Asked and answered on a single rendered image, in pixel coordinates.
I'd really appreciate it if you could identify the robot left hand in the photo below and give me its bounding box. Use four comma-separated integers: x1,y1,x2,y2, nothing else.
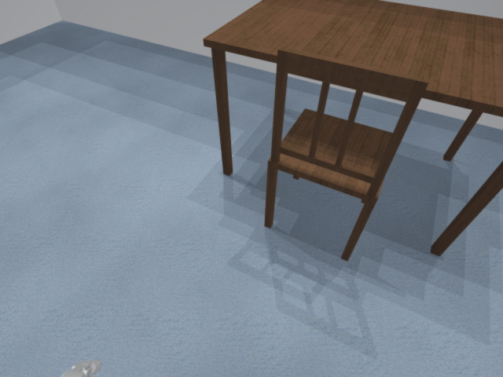
61,360,102,377

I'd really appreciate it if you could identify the chair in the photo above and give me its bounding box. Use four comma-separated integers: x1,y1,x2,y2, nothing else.
264,46,429,262

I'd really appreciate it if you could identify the table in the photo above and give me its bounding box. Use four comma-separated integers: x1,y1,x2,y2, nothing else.
203,0,503,256

